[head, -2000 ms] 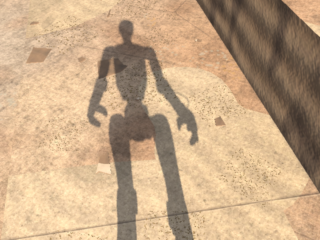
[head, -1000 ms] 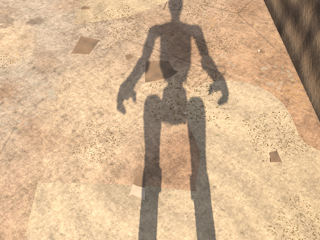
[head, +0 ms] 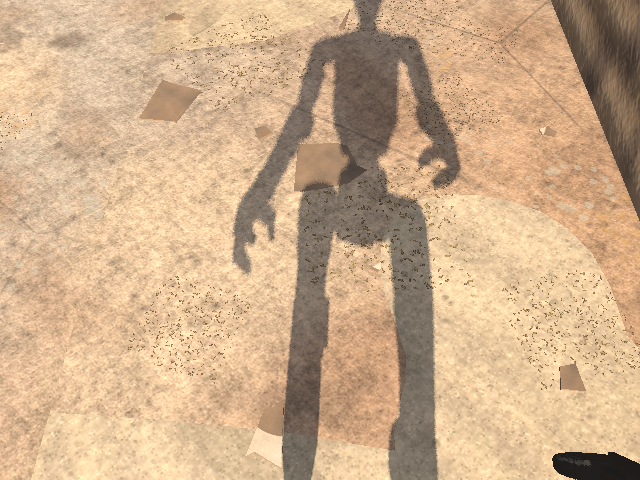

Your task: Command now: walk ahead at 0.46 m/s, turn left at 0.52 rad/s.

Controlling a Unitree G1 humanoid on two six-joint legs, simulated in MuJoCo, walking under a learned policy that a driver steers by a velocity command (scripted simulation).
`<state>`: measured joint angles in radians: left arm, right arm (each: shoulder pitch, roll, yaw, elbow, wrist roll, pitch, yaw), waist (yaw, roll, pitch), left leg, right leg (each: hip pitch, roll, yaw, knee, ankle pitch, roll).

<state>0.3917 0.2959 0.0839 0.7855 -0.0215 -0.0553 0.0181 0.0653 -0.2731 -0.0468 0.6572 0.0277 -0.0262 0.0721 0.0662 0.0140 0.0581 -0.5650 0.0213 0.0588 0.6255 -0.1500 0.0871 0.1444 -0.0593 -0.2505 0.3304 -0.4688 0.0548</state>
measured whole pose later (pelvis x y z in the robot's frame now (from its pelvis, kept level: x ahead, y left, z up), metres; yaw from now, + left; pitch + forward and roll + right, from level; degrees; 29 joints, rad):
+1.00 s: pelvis +0.38 +0.05 +0.02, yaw -9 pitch +2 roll +0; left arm 0.18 0.32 0.08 0.61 -0.01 0.04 0.02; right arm 0.18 -0.28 -0.05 0.72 -0.03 -0.01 -0.02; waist 0.01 -0.04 0.02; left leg -0.33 -0.03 -0.07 0.53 -0.22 -0.01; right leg -0.46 0.14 0.19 0.72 -0.38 -0.01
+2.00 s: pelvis +0.69 +0.02 +0.02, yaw +2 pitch +1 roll +1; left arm 0.22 0.30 0.04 0.68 0.00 -0.11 0.00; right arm 0.25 -0.29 -0.06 0.67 0.01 -0.05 0.03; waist -0.01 -0.02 0.06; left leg -0.30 -0.12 -0.03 0.43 -0.15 0.11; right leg -0.52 -0.09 0.07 1.16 -0.33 0.01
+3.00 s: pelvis +1.27 -0.01 +0.02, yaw -4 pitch +1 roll +1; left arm 0.29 0.30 0.03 0.74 0.01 -0.08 0.00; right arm 0.24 -0.28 -0.05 0.72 0.01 -0.08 0.03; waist 0.00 -0.03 0.02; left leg -0.29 -0.11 -0.05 0.42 -0.14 0.08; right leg -0.39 0.01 0.06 1.11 -0.35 -0.02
